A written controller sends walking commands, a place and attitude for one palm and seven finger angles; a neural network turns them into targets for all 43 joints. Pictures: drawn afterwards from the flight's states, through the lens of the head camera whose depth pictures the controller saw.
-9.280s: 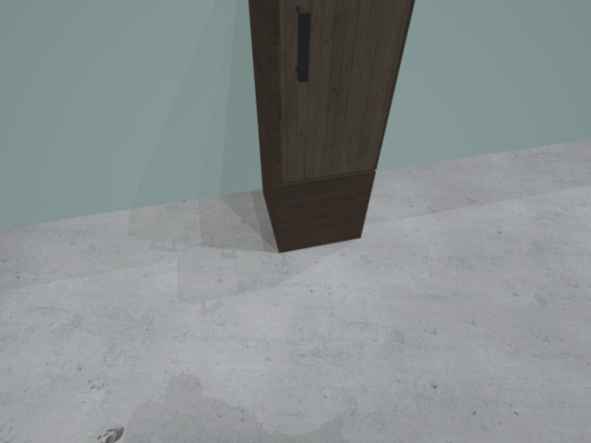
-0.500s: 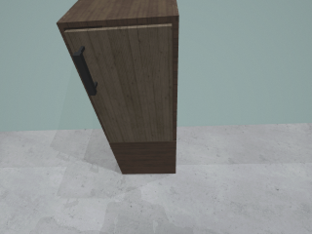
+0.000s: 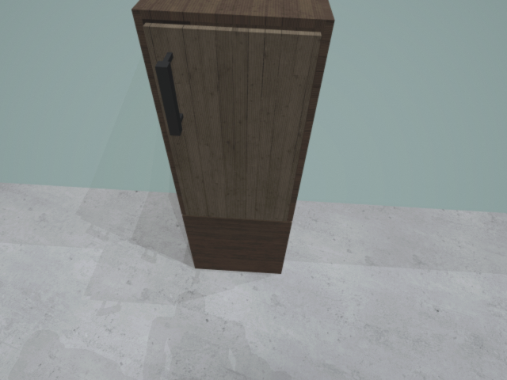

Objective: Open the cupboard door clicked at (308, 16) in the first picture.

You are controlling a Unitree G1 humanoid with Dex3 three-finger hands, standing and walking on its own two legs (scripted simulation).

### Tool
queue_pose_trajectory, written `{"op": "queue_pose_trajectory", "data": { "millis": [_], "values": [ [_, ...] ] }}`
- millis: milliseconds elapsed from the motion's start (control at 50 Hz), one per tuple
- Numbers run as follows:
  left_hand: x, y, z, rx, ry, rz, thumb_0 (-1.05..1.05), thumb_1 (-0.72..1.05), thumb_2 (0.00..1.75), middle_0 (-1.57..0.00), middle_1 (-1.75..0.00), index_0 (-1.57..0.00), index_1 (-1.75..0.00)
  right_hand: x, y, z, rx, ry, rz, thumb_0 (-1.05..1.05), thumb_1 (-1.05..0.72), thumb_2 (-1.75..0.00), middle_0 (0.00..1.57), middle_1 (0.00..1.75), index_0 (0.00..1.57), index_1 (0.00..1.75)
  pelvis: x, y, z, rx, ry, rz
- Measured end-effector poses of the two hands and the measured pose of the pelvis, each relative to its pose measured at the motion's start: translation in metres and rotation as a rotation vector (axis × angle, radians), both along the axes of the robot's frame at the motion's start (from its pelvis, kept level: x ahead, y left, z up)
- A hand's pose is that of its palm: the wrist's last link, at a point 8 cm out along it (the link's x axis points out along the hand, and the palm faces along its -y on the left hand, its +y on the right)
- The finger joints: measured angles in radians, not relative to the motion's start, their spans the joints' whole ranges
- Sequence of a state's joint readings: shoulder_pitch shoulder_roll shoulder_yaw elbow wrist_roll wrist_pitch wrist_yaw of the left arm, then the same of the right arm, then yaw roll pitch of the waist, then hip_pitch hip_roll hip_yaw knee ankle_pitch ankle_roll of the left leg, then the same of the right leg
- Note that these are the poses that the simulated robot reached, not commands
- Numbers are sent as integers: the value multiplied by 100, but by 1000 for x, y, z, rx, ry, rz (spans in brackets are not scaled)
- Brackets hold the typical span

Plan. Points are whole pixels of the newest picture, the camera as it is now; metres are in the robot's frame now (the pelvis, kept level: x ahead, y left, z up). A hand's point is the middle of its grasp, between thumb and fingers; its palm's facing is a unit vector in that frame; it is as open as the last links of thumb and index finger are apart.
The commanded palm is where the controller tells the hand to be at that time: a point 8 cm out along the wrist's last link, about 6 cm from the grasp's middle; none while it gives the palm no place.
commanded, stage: come to a stop and stand still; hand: left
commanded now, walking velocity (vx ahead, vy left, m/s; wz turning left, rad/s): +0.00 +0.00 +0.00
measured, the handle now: (172, 95) +0.62 +0.24 +0.12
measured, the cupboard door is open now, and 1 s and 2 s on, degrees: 0 0 0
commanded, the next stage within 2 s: look again from close up in 0.56 s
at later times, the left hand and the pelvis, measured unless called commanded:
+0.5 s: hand out of the picture +0.01 +0.19 -0.18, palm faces +0.02 -0.98 -0.17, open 7.3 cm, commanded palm none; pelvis +0.01 +0.02 +0.00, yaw -1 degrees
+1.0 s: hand out of the picture +0.02 +0.19 -0.18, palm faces +0.01 -0.98 -0.22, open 7.4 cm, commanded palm none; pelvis +0.01 +0.01 -0.01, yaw -1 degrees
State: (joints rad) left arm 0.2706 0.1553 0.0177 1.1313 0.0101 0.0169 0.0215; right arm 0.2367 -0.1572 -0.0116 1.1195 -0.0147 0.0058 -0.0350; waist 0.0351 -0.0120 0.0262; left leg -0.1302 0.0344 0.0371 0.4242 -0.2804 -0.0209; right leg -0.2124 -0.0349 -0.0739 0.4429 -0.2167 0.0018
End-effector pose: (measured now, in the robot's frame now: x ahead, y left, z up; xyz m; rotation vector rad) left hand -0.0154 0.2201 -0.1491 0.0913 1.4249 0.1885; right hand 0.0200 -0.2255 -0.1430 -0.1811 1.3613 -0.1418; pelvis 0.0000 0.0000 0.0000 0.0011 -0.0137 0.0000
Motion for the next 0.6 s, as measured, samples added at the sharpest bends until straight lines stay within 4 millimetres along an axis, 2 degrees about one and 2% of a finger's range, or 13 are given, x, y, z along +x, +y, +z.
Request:
{"op": "queue_pose_trajectory", "data": {
  "millis": [320, 460, 600],
  "values": [
    [12, 18, 0, -8, 15, -46, 1, 91, 90, -20, -30, -20, -30, -37, 40, -1, 38, 81, -60, 0, -91, -90, 20, 30, 20, 30, 7, 21, 2, 0, 2, -11],
    [18, 18, 1, -2, 11, -51, 1, 91, 90, -20, -30, -20, -30, -40, 48, -3, 54, 90, -77, 0, -91, -90, 20, 30, 20, 30, 12, 23, 1, 0, -2, -13],
    [19, 14, 0, -3, 17, -50, 1, 91, 90, -20, -30, -20, -30, -36, 46, -3, 53, 87, -80, 0, -91, -90, 20, 30, 20, 30, 16, 21, 1, 0, -2, -15]
  ]
}}
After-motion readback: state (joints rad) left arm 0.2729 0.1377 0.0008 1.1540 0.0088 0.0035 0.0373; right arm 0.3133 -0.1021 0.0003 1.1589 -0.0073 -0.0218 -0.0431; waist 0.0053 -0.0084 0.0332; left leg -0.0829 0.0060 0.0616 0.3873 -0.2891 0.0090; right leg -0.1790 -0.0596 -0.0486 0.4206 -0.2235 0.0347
